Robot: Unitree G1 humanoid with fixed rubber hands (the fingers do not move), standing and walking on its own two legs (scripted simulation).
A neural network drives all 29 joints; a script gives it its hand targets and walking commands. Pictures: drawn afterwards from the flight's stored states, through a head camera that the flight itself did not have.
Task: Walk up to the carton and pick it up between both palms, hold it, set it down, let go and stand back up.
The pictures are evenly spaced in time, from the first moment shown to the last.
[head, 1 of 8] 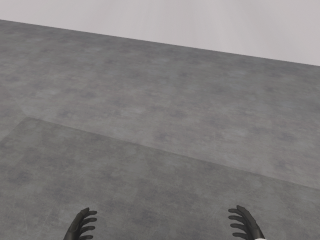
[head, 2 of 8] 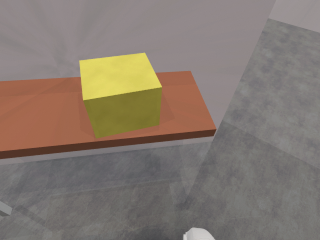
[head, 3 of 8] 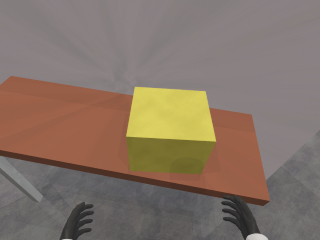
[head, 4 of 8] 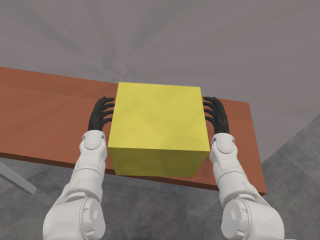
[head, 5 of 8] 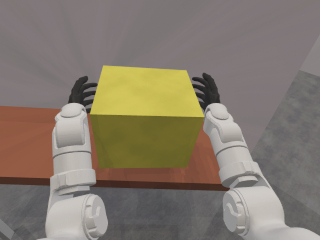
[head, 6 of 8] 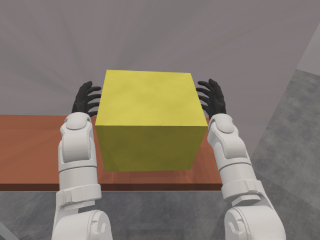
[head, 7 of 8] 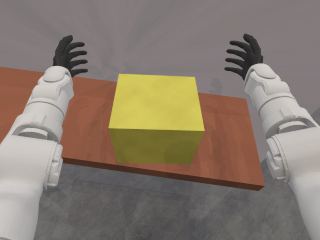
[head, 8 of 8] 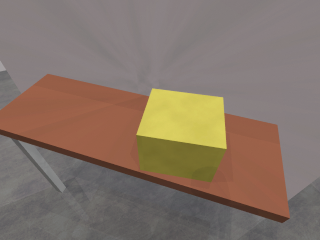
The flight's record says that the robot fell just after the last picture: no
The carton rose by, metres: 0.18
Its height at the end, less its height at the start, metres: +0.00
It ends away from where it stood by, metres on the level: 0.01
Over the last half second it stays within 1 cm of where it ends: yes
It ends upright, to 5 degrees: yes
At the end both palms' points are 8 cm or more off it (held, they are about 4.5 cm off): yes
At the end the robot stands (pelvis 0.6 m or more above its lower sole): yes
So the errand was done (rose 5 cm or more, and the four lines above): yes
